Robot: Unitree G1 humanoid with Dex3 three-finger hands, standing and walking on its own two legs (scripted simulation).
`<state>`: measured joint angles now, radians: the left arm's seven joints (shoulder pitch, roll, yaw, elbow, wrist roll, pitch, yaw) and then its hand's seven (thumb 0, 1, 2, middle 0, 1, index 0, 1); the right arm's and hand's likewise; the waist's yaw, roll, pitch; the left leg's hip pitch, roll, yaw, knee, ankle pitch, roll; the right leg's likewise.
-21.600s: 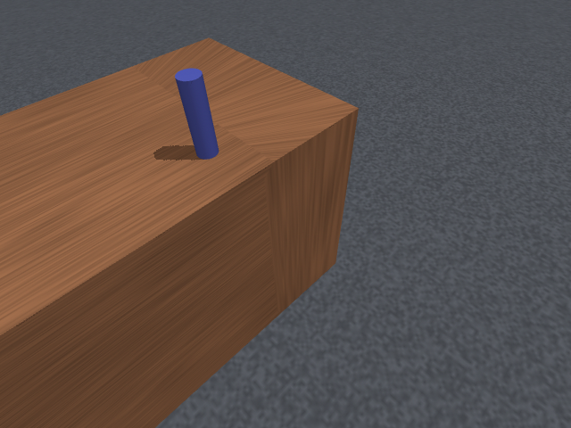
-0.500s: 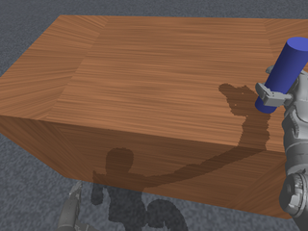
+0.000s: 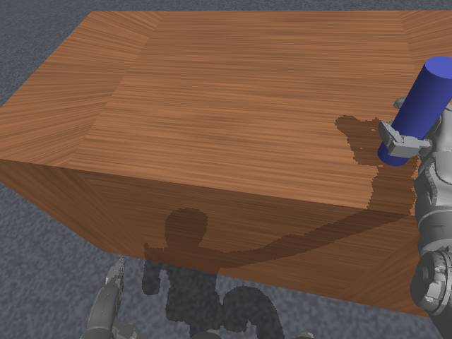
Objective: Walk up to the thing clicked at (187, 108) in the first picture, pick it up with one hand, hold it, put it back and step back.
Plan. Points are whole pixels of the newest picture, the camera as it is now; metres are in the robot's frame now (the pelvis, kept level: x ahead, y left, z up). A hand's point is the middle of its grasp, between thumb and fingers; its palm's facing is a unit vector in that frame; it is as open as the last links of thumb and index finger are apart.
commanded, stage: lower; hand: right
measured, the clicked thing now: (415, 118) +0.47 -0.23 +0.11
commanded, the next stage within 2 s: loosen in 0.02 s
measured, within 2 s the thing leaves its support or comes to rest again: rests again in 0.26 s
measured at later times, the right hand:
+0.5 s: hand (402, 130) +0.47 -0.23 +0.08, palm faces +0.25 +0.97 +0.01, open 7.9 cm
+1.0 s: hand (409, 123) +0.48 -0.23 +0.10, palm faces +0.28 +0.96 +0.01, open 13.2 cm
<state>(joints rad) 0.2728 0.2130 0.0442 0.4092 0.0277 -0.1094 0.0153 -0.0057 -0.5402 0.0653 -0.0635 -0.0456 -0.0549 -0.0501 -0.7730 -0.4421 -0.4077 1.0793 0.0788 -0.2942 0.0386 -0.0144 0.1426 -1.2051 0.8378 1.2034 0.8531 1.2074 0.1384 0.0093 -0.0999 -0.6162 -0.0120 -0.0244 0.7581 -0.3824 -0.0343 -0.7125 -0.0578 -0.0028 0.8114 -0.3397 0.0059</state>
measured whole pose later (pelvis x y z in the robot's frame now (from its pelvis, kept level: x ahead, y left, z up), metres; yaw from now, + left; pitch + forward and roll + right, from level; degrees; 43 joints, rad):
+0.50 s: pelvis -0.01 +0.00 -0.01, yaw +0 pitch +15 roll +2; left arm 0.30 0.23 0.05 0.33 0.03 -0.07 0.01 -0.01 -0.50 0.04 -0.07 -0.05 -0.07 -0.04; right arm -0.78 -0.45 -0.43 1.06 0.06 -0.29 0.03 -0.01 0.11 -0.76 0.97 0.90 0.98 0.91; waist 0.15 0.00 -0.11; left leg -0.68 -0.01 -0.02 0.82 -0.40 -0.04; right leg -0.78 -0.06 0.00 0.87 -0.36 0.00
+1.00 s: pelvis +0.00 +0.00 -0.01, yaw +0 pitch +15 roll +2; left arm 0.32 0.24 0.05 0.27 0.03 -0.05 0.01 -0.01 -0.51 0.04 -0.06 -0.05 -0.06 -0.05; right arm -0.76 -0.46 -0.47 1.00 0.05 -0.27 0.04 -0.01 0.29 -0.30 0.55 0.43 0.54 0.43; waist 0.15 0.00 -0.12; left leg -0.67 -0.02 -0.02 0.83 -0.42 -0.03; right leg -0.77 -0.06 0.00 0.88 -0.37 0.01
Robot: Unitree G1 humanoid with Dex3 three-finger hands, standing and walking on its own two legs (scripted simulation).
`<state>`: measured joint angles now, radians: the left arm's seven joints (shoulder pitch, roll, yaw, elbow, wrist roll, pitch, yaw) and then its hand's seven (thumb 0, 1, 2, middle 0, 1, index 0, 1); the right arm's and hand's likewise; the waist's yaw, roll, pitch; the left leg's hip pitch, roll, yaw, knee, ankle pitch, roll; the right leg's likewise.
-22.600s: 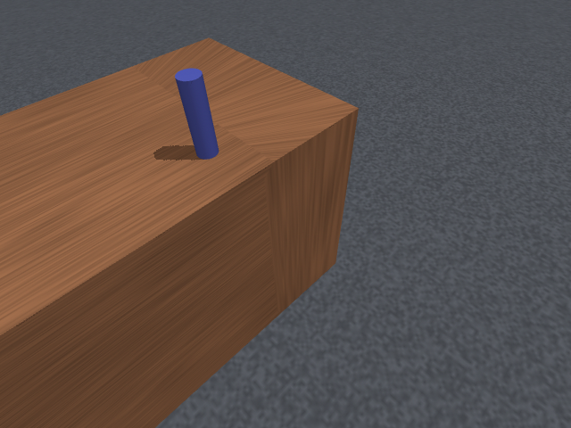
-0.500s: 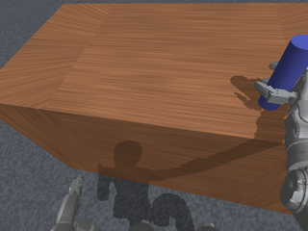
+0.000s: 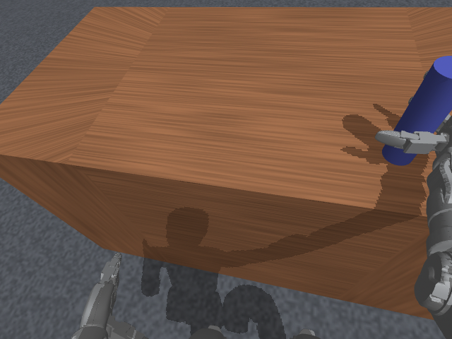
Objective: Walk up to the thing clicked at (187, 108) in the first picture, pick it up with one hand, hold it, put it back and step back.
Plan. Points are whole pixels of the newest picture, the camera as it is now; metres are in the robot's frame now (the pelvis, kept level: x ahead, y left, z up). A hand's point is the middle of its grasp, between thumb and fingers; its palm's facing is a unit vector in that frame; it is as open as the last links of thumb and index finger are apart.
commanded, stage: withdraw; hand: right
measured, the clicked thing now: (421, 118) +0.47 -0.24 +0.12
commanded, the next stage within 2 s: rise in 0.20 s
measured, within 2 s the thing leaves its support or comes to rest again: neither
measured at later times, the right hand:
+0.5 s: hand out of the picture +0.44 -0.34 +0.22, palm faces +0.39 +0.89 -0.22, open 16.8 cm
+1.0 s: hand out of the picture +0.27 -0.29 +0.17, palm faces +0.38 +0.85 -0.37, open 17.4 cm
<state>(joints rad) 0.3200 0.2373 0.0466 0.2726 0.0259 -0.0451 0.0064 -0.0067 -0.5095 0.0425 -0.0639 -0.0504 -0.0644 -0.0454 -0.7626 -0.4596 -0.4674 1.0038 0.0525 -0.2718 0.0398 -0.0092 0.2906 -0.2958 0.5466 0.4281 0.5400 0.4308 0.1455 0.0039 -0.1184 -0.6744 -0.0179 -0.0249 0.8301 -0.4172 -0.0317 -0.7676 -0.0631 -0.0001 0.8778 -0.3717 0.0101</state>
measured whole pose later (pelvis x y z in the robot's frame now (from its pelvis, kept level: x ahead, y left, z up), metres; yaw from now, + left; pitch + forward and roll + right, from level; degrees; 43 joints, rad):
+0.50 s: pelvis +0.01 +0.00 +0.02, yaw -1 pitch +9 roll +1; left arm 0.34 0.25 0.03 0.35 -0.05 -0.04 0.00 -0.01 -0.51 0.04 -0.07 -0.05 -0.07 -0.05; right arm -0.76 -0.67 -0.42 0.93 0.01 -0.05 0.12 -0.01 0.45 -0.08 0.12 0.09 0.11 0.10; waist 0.05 -0.01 -0.11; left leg -0.44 0.02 -0.03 0.66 -0.37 -0.04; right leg -0.53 -0.03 -0.02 0.69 -0.31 0.00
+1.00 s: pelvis +0.01 +0.00 +0.03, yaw -2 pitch +2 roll +1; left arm 0.35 0.26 0.13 0.43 -0.07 -0.03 0.00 0.00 -0.51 0.05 -0.06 -0.05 -0.06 -0.04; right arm 0.13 -0.41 -0.35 0.01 0.07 -0.08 0.02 -0.01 0.54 -0.05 0.06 0.06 0.06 0.06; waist -0.03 -0.04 -0.08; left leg -0.27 0.02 -0.02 0.57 -0.35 -0.03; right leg -0.35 -0.03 -0.01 0.60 -0.29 0.01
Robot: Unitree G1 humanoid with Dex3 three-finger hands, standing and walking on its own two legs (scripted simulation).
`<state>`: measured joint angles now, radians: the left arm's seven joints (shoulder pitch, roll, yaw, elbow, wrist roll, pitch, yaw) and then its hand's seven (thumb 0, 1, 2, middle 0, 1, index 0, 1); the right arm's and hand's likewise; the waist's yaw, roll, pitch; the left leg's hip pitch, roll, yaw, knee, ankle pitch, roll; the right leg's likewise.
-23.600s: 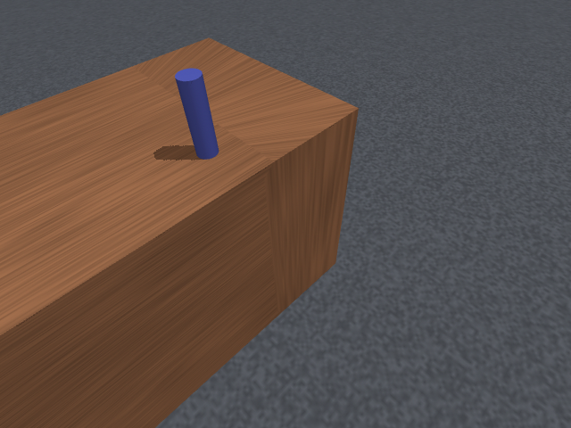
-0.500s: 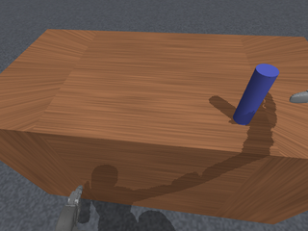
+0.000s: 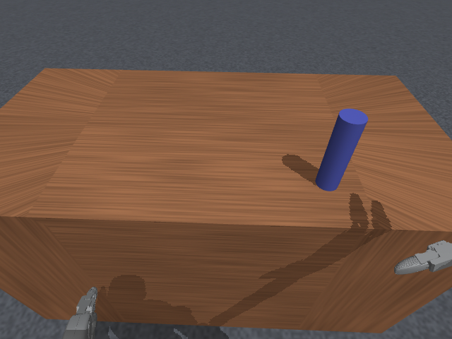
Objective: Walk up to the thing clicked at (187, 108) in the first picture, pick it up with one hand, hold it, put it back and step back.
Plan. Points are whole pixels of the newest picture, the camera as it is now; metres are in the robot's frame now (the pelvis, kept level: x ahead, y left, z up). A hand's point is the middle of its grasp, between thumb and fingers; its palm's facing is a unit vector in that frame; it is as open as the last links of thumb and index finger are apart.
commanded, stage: sink last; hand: right
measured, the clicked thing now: (338, 153) +0.47 -0.23 +0.08
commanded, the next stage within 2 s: home in 0.60 s
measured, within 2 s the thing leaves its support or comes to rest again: neither
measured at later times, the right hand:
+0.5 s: hand (428, 303) +0.15 -0.22 +0.13, palm faces +0.34 +0.85 -0.40, open 17.5 cm
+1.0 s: hand (400, 293) +0.18 -0.22 +0.08, palm faces +0.30 +0.90 -0.32, open 17.2 cm
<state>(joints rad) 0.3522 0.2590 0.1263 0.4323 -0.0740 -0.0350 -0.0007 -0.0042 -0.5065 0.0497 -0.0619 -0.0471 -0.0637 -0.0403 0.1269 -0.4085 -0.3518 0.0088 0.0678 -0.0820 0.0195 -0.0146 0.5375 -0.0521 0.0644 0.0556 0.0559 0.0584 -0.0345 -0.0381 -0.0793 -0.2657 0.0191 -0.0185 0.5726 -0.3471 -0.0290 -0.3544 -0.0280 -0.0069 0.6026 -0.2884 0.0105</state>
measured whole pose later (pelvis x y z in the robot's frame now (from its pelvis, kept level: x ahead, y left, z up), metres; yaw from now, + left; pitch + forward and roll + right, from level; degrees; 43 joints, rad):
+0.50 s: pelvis -0.03 +0.02 +0.00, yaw -2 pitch -2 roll -1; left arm 0.33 0.23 0.15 0.49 -0.02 -0.10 0.06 -0.01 -0.50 0.05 -0.06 -0.05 -0.06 -0.05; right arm 0.52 -0.30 -0.28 -0.33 0.06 -0.23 -0.01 -0.02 0.57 -0.05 0.06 0.06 0.06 0.06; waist -0.05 -0.04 0.01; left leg -0.22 0.02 0.02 0.60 -0.34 0.00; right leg -0.29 -0.02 0.03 0.55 -0.22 0.03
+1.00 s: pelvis -0.01 +0.01 +0.01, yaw -1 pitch -2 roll +0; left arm 0.24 0.13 0.03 0.57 -0.01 -0.12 0.03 0.00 0.01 0.45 -0.13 -0.17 -0.13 -0.17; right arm 0.46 -0.25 -0.23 -0.12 0.04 -0.28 0.00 -0.01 0.49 -0.09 0.07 0.07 0.06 0.07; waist -0.05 -0.01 0.04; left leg -0.16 0.03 0.01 0.50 -0.31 -0.01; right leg -0.23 -0.02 0.01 0.47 -0.21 0.03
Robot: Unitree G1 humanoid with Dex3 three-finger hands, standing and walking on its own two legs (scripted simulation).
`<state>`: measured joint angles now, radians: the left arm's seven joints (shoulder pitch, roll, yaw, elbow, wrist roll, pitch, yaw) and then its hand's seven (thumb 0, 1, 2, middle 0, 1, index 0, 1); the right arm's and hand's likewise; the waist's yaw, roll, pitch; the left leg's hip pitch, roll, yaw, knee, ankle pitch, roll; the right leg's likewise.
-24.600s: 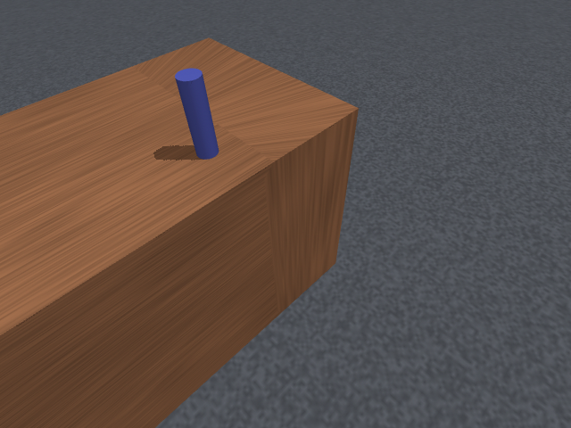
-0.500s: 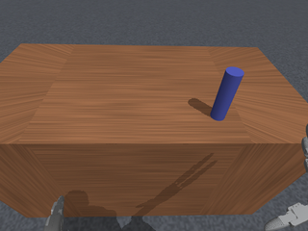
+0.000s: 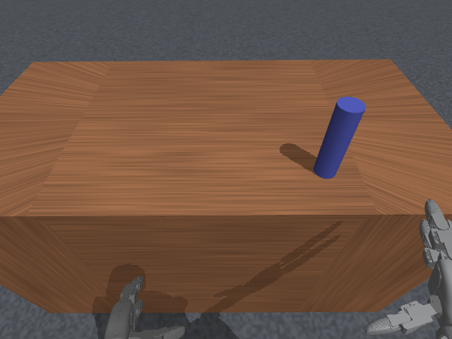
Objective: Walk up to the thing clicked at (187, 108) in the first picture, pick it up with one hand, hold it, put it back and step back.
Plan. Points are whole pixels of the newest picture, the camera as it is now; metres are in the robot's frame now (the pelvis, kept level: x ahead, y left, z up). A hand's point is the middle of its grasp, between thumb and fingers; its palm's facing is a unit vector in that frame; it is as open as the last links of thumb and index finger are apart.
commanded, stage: home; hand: right
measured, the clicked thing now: (336, 141) +0.48 -0.23 +0.07
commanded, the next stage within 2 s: none
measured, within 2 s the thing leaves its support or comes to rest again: neither
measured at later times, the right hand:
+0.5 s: hand (331, 314) +0.19 -0.18 -0.10, palm faces +0.11 +0.97 -0.22, open 17.3 cm
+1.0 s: hand out of the picture +0.14 -0.23 -0.13, palm faces -0.07 +0.93 -0.36, open 17.4 cm
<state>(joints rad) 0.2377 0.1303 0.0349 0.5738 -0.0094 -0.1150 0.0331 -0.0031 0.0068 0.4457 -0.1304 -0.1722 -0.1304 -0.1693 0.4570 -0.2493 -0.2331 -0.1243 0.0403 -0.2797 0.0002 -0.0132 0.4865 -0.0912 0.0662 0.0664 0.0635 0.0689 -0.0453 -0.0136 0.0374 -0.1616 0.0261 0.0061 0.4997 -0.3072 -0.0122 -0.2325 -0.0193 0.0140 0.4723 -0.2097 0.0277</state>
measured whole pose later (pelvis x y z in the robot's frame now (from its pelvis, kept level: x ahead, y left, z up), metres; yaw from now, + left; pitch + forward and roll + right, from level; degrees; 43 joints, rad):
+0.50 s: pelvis +0.01 +0.00 +0.00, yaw +1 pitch +1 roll +0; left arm 0.18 0.20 -0.01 0.67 0.01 -0.04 0.07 0.01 0.89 0.89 -0.20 -0.30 -0.20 -0.29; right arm 0.24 -0.17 -0.04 0.54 0.01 -0.12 -0.07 -0.01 0.52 -0.06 0.06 0.06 0.06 0.06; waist 0.00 0.01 0.04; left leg -0.20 0.01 0.00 0.51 -0.32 -0.01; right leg -0.28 -0.03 0.01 0.51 -0.25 0.03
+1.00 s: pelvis +0.02 +0.00 +0.00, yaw +2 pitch -1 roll +0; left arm 0.19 0.31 0.02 0.82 0.04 0.00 -0.01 0.01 0.90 0.90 -0.21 -0.30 -0.21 -0.29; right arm 0.22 -0.32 0.00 0.81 -0.04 -0.04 -0.02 -0.01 0.53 -0.05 0.06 0.05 0.06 0.06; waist 0.01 -0.01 0.01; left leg -0.17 0.01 -0.02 0.52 -0.33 -0.01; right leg -0.24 -0.04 -0.01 0.53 -0.27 0.03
